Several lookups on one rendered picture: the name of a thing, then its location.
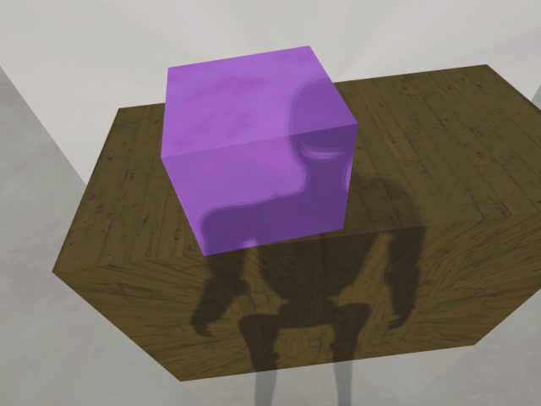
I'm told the pedestal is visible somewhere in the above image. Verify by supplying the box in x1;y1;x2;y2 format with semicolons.
52;64;541;381

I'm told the carton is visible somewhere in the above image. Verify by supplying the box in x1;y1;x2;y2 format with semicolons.
161;46;358;256

